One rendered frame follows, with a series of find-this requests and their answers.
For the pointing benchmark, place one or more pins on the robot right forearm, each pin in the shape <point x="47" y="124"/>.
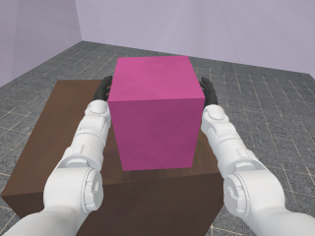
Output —
<point x="231" y="153"/>

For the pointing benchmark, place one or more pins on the right robot upper arm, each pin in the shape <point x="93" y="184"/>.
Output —
<point x="257" y="197"/>

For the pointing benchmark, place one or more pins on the pedestal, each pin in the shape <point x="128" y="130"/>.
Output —
<point x="150" y="202"/>

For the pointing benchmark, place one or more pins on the left robot hand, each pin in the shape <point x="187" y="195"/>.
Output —
<point x="102" y="89"/>

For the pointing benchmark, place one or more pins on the left robot upper arm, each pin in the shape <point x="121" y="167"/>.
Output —
<point x="71" y="194"/>

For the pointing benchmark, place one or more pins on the right robot hand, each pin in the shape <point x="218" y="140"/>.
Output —
<point x="209" y="92"/>

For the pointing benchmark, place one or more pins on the carton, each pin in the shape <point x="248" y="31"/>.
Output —
<point x="156" y="105"/>

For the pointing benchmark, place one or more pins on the robot left forearm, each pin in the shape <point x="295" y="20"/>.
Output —
<point x="89" y="141"/>

